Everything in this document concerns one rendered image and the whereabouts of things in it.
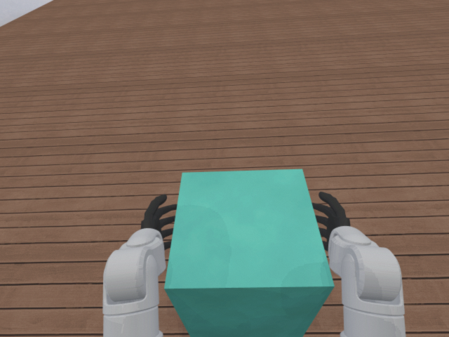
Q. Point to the carton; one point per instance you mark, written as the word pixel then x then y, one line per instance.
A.
pixel 246 256

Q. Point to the robot left hand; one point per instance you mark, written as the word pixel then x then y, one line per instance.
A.
pixel 152 215

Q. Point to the robot left forearm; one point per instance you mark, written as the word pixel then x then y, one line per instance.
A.
pixel 131 286

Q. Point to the robot right hand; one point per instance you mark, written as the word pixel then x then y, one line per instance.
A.
pixel 335 213

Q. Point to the robot right forearm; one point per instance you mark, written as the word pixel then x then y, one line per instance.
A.
pixel 372 290

